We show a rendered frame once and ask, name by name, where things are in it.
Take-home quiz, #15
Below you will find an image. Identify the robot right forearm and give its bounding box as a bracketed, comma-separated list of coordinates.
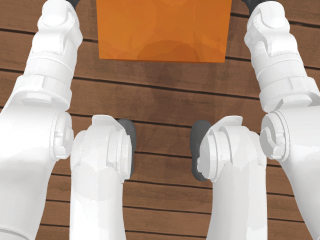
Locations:
[244, 1, 320, 113]

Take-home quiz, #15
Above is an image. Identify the right robot hand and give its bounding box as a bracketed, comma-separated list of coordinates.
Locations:
[241, 0, 277, 16]

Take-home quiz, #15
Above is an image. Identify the carton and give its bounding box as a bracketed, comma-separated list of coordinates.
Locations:
[96, 0, 232, 64]

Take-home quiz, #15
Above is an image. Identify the robot right upper arm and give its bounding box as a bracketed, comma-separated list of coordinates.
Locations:
[259, 105, 320, 240]

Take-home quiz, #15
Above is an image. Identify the left robot hand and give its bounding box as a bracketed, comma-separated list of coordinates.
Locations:
[65, 0, 80, 11]

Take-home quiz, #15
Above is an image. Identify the left robot foot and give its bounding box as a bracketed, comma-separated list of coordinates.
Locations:
[117, 118, 137, 181]

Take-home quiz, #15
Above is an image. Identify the robot right thigh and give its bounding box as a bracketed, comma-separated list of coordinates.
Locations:
[202, 126, 268, 240]

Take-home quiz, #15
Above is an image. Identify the robot left upper arm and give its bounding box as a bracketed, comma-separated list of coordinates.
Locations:
[0, 104, 74, 240]

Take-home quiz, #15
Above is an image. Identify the robot left forearm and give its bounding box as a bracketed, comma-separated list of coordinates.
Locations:
[0, 0, 83, 117]

